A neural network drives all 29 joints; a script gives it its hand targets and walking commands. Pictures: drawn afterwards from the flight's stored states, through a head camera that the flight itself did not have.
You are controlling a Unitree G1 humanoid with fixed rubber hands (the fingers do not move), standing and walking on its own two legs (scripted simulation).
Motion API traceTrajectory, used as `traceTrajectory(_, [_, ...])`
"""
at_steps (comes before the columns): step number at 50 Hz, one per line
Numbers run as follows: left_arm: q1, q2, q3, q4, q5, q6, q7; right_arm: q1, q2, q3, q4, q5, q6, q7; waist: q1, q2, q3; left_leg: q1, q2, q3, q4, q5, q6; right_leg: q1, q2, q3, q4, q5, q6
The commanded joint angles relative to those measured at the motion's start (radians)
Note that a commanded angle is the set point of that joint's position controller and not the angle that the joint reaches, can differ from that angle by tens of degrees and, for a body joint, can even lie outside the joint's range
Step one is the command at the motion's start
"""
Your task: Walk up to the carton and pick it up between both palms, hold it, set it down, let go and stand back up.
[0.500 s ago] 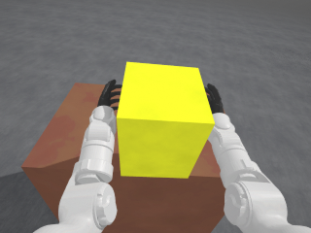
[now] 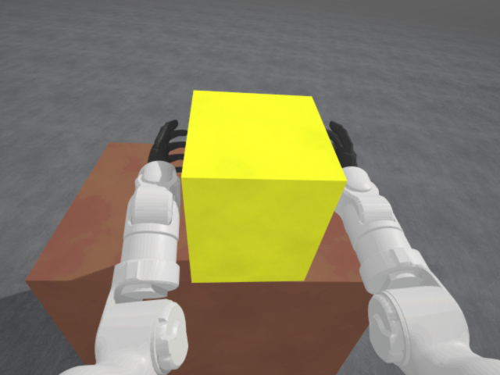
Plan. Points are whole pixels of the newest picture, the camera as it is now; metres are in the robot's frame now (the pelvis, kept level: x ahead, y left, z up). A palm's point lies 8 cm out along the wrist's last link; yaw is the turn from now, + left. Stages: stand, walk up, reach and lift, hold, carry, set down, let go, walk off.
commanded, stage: reach and lift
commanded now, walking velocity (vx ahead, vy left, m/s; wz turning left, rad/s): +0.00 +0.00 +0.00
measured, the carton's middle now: (251, 190) +0.39 +0.01 +0.14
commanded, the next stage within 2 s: hold in 1.04 s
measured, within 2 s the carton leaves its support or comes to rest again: neither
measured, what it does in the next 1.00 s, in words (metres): stands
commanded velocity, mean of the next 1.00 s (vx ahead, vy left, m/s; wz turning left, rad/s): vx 0.00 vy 0.00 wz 0.00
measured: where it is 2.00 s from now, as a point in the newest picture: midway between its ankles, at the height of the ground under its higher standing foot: outside the picture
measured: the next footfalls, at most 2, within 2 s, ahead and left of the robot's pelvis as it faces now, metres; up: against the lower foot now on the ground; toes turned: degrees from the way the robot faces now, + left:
none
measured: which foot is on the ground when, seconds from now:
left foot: down 0.00-1.00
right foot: down 0.00-1.00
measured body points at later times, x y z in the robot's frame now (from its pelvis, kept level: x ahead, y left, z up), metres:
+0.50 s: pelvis +0.01 -0.01 +0.00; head -0.05 +0.02 +0.44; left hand +0.40 +0.15 +0.21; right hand +0.41 -0.14 +0.22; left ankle +0.07 +0.11 -0.75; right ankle -0.02 -0.12 -0.75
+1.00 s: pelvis +0.02 -0.01 +0.00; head -0.05 +0.01 +0.44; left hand +0.40 +0.14 +0.21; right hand +0.40 -0.15 +0.23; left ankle +0.07 +0.11 -0.75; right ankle -0.02 -0.12 -0.75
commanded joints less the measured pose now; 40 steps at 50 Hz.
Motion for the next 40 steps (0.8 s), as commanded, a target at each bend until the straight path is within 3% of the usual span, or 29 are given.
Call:
traceTrajectory(1, [-0.698,-0.568,-0.422,-0.204,-0.149,-0.062,-0.161,-0.817,0.548,0.305,-0.374,0.088,-0.050,0.078,-0.001,0.090,-0.465,0.429,-0.023,-0.021,0.058,0.192,-0.025,-0.160,0.054,-0.047,-0.062,0.143,0.047])
traceTrajectory(3, [-0.701,-0.559,-0.424,-0.220,-0.149,-0.050,-0.162,-0.796,0.552,0.320,-0.372,0.105,-0.031,0.069,-0.006,0.097,-0.459,0.435,-0.024,-0.024,0.062,0.215,-0.027,-0.163,0.055,-0.047,-0.060,0.162,0.051])
traceTrajectory(7, [-0.713,-0.559,-0.447,-0.225,-0.164,-0.030,-0.166,-0.802,0.547,0.311,-0.388,0.108,-0.004,0.062,-0.030,0.105,-0.421,0.396,-0.018,-0.029,0.041,0.122,-0.023,-0.196,0.053,-0.047,-0.068,0.083,0.045])
traceTrajectory(9, [-0.703,-0.545,-0.423,-0.221,-0.153,-0.013,-0.169,-0.786,0.549,0.313,-0.362,0.107,0.018,0.057,-0.021,0.079,-0.396,0.405,-0.020,-0.023,0.041,0.110,-0.018,-0.197,0.054,-0.044,-0.076,0.072,0.047])
traceTrajectory(13, [-0.743,-0.558,-0.455,-0.306,-0.183,-0.012,-0.170,-0.808,0.570,0.351,-0.425,0.154,0.032,0.048,-0.027,0.095,-0.481,0.410,-0.027,-0.031,0.058,0.173,-0.021,-0.154,0.055,-0.033,-0.055,0.141,0.053])
traceTrajectory(19, [-0.710,-0.521,-0.409,-0.248,-0.152,0.022,-0.188,-0.767,0.555,0.333,-0.367,0.150,0.076,0.036,-0.025,0.090,-0.386,0.370,-0.032,-0.021,0.037,0.110,-0.020,-0.160,0.049,-0.033,-0.069,0.098,0.065])
traceTrajectory(23, [-0.720,-0.523,-0.421,-0.277,-0.158,0.026,-0.199,-0.772,0.560,0.340,-0.394,0.167,0.085,0.028,-0.036,0.100,-0.400,0.375,-0.036,-0.023,0.042,0.131,-0.023,-0.142,0.050,-0.034,-0.059,0.139,0.063])
traceTrajectory(28, [-0.720,-0.541,-0.471,-0.357,-0.193,0.018,-0.191,-0.786,0.584,0.439,-0.494,0.241,0.090,0.015,-0.023,0.118,-0.499,0.424,-0.044,-0.028,0.092,0.284,-0.040,-0.100,0.058,-0.025,-0.032,0.284,0.075])
traceTrajectory(29, [-0.733,-0.551,-0.501,-0.395,-0.206,0.015,-0.187,-0.796,0.576,0.444,-0.531,0.245,0.090,0.013,-0.042,0.127,-0.536,0.445,-0.044,-0.043,0.107,0.315,-0.050,-0.116,0.067,-0.032,-0.029,0.304,0.073])
traceTrajectory(32, [-0.710,-0.540,-0.498,-0.375,-0.208,0.030,-0.180,-0.770,0.565,0.449,-0.522,0.248,0.117,0.003,-0.044,0.126,-0.472,0.428,-0.039,-0.044,0.095,0.268,-0.051,-0.135,0.069,-0.033,-0.048,0.260,0.069])
traceTrajectory(34, [-0.685,-0.511,-0.474,-0.364,-0.196,0.037,-0.189,-0.729,0.567,0.442,-0.504,0.234,0.135,-0.001,-0.046,0.073,-0.432,0.383,-0.042,-0.040,0.071,0.209,-0.034,-0.147,0.060,-0.031,-0.053,0.242,0.078])
traceTrajectory(36, [-0.713,-0.521,-0.469,-0.390,-0.200,0.039,-0.194,-0.742,0.576,0.446,-0.511,0.238,0.140,-0.001,-0.039,0.071,-0.443,0.377,-0.045,-0.035,0.069,0.191,-0.033,-0.139,0.061,-0.025,-0.049,0.233,0.081])
traceTrajectory(40, [-0.665,-0.519,-0.478,-0.384,-0.205,0.057,-0.201,-0.730,0.574,0.480,-0.558,0.267,0.156,-0.020,-0.039,0.080,-0.449,0.395,-0.051,-0.039,0.089,0.242,-0.032,-0.108,0.062,-0.020,-0.044,0.305,0.089])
